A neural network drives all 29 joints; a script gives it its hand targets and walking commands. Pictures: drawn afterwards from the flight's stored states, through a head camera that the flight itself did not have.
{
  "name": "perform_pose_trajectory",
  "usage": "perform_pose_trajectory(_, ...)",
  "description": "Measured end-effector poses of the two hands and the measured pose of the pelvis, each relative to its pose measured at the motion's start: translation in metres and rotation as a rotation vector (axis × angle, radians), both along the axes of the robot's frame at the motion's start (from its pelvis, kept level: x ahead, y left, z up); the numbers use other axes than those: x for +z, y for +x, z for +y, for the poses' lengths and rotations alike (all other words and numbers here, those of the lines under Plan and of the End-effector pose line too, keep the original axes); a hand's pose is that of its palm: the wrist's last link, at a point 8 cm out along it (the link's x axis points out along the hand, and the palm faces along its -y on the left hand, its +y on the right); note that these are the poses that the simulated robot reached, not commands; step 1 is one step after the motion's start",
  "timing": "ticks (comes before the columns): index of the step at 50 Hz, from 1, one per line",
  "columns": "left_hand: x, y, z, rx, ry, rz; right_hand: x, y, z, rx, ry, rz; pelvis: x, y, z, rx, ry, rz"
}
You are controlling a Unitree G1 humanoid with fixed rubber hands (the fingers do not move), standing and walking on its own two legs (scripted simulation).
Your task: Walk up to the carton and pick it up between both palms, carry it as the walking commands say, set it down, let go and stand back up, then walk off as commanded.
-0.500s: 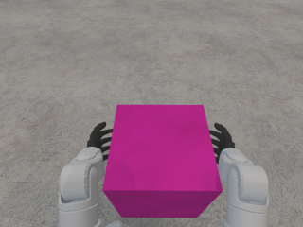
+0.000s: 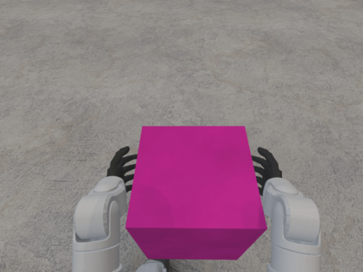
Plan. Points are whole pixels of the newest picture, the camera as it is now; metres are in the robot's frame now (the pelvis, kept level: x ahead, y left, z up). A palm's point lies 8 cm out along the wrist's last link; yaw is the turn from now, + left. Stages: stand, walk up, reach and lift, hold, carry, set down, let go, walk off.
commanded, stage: carry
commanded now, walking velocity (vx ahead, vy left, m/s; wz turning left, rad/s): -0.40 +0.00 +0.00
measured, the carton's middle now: (192, 197) +0.28 +0.00 +0.02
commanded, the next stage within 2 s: none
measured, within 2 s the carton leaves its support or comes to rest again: neither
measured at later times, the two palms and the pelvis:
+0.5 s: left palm out of the picture -0.02 +0.20 +0.10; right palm out of the picture +0.01 -0.10 +0.11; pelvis -0.26 +0.02 +0.02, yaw +2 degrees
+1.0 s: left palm out of the picture -0.30 +0.15 +0.10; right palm out of the picture -0.30 -0.15 +0.10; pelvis -0.57 +0.01 +0.01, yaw +2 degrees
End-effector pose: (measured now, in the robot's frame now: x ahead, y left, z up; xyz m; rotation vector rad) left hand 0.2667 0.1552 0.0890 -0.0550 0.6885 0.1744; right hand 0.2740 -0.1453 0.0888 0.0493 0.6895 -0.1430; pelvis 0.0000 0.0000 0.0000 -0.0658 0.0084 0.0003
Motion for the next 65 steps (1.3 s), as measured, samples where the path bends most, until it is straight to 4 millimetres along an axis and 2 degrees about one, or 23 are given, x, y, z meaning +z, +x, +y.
perform_pose_trajectory(4,0.002,-0.048,-0.012,-0.020,0.018,0.046,-0.001,-0.052,-0.012,-0.009,0.005,0.045,0.010,-0.037,-0.005,-0.010,0.074,-0.013)
perform_pose_trajectory(11,0.025,-0.094,-0.019,-0.067,0.020,-0.025,0.019,-0.114,-0.019,-0.070,0.025,-0.027,0.013,-0.104,0.003,-0.013,0.109,0.016)
perform_pose_trajectory(16,0.011,-0.149,0.003,-0.056,-0.013,-0.019,0.013,-0.167,0.003,-0.063,-0.003,-0.020,0.005,-0.162,0.020,0.018,0.095,0.035)
perform_pose_trajectory(20,-0.005,-0.216,0.026,-0.001,-0.043,0.050,0.009,-0.215,0.027,0.008,-0.054,0.048,0.013,-0.210,0.024,0.029,0.065,0.016)
perform_pose_trajectory(23,0.000,-0.259,0.037,0.044,-0.050,0.041,0.018,-0.244,0.038,0.052,-0.061,0.040,0.019,-0.243,0.022,0.036,0.030,0.013)
perform_pose_trajectory(27,0.015,-0.304,0.042,0.085,-0.049,-0.018,0.030,-0.279,0.044,0.087,-0.051,-0.018,0.020,-0.287,0.018,0.029,0.013,0.020)
perform_pose_trajectory(29,0.019,-0.324,0.037,0.085,-0.044,-0.034,0.030,-0.301,0.038,0.086,-0.048,-0.035,0.017,-0.310,0.013,0.021,0.015,0.025)
perform_pose_trajectory(32,0.016,-0.355,0.019,0.058,-0.029,-0.037,0.020,-0.342,0.019,0.059,-0.033,-0.037,0.008,-0.348,0.004,0.006,0.026,0.029)
perform_pose_trajectory(34,0.009,-0.378,0.002,0.020,-0.008,-0.016,0.007,-0.375,0.002,0.024,-0.014,-0.017,0.004,-0.377,-0.003,-0.007,0.021,0.021)
perform_pose_trajectory(37,0.002,-0.418,-0.020,-0.040,0.016,0.044,-0.004,-0.431,-0.019,-0.027,-0.002,0.045,0.010,-0.415,-0.008,-0.003,0.067,0.006)
perform_pose_trajectory(40,0.009,-0.451,-0.032,-0.083,0.041,0.041,-0.001,-0.474,-0.031,-0.071,0.025,0.041,0.015,-0.450,-0.008,-0.011,0.097,-0.002)
perform_pose_trajectory(43,0.019,-0.481,-0.035,-0.094,0.047,0.000,0.008,-0.507,-0.034,-0.085,0.035,-0.001,0.015,-0.484,-0.007,-0.012,0.112,0.002)
perform_pose_trajectory(46,0.023,-0.514,-0.028,-0.081,0.036,-0.021,0.014,-0.536,-0.027,-0.073,0.028,-0.021,0.013,-0.519,-0.004,0.003,0.115,0.016)
perform_pose_trajectory(49,0.018,-0.554,-0.011,-0.047,0.018,-0.023,0.015,-0.566,-0.011,-0.043,0.011,-0.024,0.009,-0.557,0.003,0.026,0.110,0.034)
perform_pose_trajectory(51,0.010,-0.584,0.004,-0.015,-0.003,-0.024,0.012,-0.588,0.004,-0.013,-0.008,-0.025,0.003,-0.585,0.009,0.044,0.108,0.038)
perform_pose_trajectory(54,-0.004,-0.640,0.024,0.035,-0.029,0.035,0.008,-0.627,0.025,0.049,-0.049,0.033,0.009,-0.623,0.013,0.046,0.093,0.019)
perform_pose_trajectory(57,-0.001,-0.686,0.034,0.076,-0.053,0.051,0.016,-0.661,0.036,0.090,-0.073,0.050,0.019,-0.655,0.012,0.062,0.042,0.000)
perform_pose_trajectory(62,0.021,-0.734,0.039,0.116,-0.063,-0.029,0.039,-0.701,0.042,0.122,-0.068,-0.029,0.024,-0.706,0.007,0.063,0.006,0.005)
perform_pose_trajectory(65,0.024,-0.759,0.030,0.105,-0.057,-0.045,0.038,-0.731,0.032,0.110,-0.065,-0.046,0.020,-0.738,0.001,0.046,0.007,0.017)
